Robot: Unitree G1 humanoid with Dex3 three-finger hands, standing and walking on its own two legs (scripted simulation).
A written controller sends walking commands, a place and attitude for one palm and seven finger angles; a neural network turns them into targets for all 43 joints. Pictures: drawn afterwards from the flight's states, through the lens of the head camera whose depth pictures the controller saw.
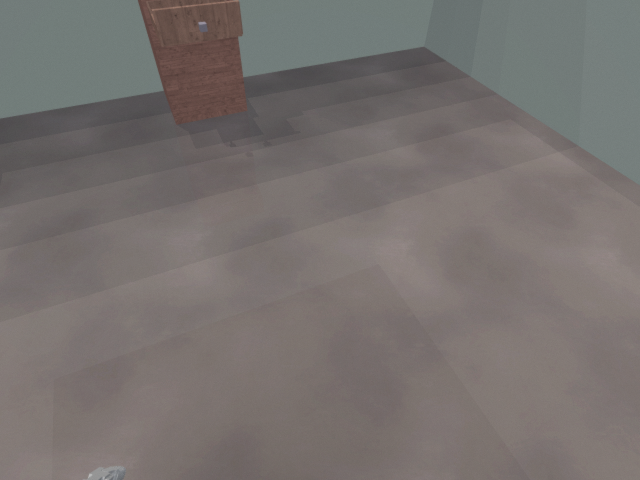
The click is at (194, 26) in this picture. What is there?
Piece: drawer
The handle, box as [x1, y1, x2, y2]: [198, 22, 207, 31]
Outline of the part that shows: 198,22 200,31 207,31 205,22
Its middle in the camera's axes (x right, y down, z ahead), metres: -0.55 -0.98 +1.77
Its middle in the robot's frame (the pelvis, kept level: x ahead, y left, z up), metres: +1.94 +0.63 -0.17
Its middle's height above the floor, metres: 0.60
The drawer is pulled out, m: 0.22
